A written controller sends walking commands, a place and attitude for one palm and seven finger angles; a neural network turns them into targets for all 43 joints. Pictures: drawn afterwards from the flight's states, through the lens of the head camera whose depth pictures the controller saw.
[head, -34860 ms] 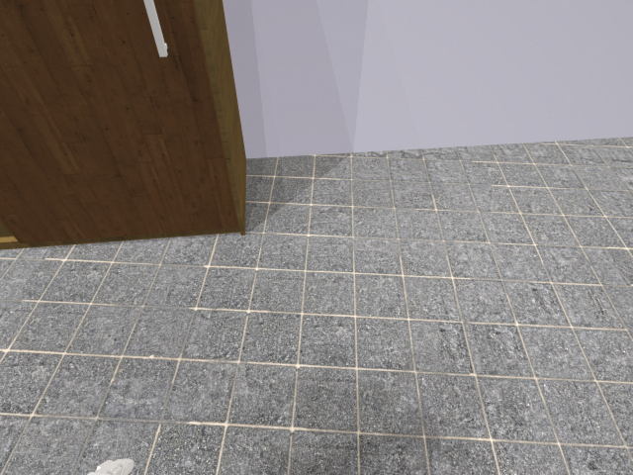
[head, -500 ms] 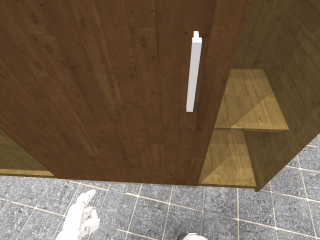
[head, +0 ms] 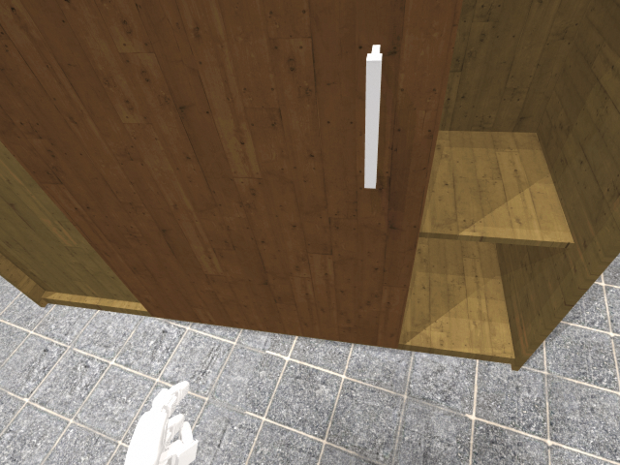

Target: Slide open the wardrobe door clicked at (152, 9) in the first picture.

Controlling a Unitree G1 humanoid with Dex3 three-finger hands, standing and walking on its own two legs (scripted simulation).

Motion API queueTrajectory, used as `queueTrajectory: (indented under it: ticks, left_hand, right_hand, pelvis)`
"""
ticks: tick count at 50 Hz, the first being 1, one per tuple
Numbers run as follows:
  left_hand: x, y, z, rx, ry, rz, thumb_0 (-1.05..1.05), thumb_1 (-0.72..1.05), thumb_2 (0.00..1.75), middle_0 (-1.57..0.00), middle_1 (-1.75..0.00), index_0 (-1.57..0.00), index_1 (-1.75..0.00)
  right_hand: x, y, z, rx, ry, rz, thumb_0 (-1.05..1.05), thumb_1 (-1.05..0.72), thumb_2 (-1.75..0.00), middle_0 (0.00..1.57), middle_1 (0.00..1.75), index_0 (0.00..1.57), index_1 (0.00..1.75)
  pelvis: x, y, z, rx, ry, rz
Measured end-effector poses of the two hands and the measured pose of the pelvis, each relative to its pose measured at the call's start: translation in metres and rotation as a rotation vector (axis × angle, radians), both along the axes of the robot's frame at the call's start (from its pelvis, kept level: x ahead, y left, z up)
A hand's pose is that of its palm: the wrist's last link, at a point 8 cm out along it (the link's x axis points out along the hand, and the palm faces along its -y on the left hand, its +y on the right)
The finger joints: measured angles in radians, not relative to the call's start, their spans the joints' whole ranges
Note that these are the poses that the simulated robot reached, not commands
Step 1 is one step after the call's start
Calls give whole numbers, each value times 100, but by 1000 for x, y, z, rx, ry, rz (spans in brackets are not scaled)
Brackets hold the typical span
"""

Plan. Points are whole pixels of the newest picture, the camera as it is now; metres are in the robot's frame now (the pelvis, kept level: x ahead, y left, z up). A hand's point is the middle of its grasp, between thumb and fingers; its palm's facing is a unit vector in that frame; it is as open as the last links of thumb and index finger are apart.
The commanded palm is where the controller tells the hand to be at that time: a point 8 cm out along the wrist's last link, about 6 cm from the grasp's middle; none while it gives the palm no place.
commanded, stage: stop stepping back and stand still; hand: right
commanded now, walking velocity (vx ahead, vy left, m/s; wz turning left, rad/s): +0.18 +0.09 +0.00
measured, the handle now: (372, 123) +0.57 -0.05 +0.14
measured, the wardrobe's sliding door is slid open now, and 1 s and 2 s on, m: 0.35 0.35 0.35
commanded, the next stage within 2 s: let the arm hang, fingers relaxed in 0.96 s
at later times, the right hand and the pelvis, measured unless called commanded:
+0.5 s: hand out of the picture +0.22 -0.29 +0.16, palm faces +0.39 +0.82 -0.42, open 7.5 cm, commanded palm +0.14 -0.33 +0.18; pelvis +0.00 -0.03 +0.01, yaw +0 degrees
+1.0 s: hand out of the picture +0.23 -0.28 +0.16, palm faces +0.38 +0.79 -0.48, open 7.5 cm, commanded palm +0.16 -0.31 +0.18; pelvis +0.02 -0.01 +0.01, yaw +0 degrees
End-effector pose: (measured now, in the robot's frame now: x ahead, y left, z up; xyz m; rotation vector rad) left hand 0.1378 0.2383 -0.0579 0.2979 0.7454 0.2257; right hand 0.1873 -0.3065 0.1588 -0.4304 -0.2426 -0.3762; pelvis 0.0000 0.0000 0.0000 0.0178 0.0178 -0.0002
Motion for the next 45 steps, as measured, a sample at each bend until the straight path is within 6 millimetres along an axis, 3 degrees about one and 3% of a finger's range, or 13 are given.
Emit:
queueTrajectory:
  ticks: [7,12,19,25,29,34,39,45]
  left_hand:
    - [-33,-18,2,-53,50,-17,1,90,90,-21,-30,-21,-30]
    - [-29,-14,-20,-46,82,-37,1,90,90,-21,-31,-21,-30]
    - [-7,-19,-16,-10,24,-16,1,90,90,-21,-30,-21,-30]
    - [13,-44,1,-69,-46,-63,1,91,90,-20,-30,-21,-30]
    - [27,-51,-5,-105,-40,-94,1,90,90,-20,-30,-21,-30]
    - [40,-45,-16,-118,-5,-85,1,90,90,-21,-31,-21,-30]
    - [49,-32,-14,-89,-10,-67,1,90,90,-21,-31,-21,-30]
    - [55,-17,-5,-65,-34,-47,1,90,90,-20,-30,-21,-30]
  right_hand:
    - [-34,1,30,-123,45,45,2,-88,-90,21,30,21,30]
    - [-44,-16,22,-124,43,-34,2,-88,-90,21,30,21,30]
    - [-21,-29,-11,49,14,-70,2,-89,-90,21,30,21,30]
    - [-10,-18,22,-76,4,19,2,-89,-90,21,30,21,30]
    - [-12,-21,37,-182,9,8,2,-88,-90,21,30,21,30]
    - [-6,-28,20,-111,87,-71,2,-89,-90,21,30,21,30]
    - [3,-16,0,-32,134,-70,2,-89,-90,21,30,21,30]
    - [6,-3,9,-69,115,-14,2,-88,-90,21,30,21,30]
  pelvis:
    - [-6,-6,15,26,6,1]
    - [-12,-12,3,19,-1,11]
    - [-4,-29,-6,0,-33,7]
    - [2,-28,7,-7,-16,-3]
    - [9,-25,6,-17,7,-1]
    - [18,-24,7,-9,14,4]
    - [23,-21,6,-18,5,2]
    - [23,-15,6,-14,9,-2]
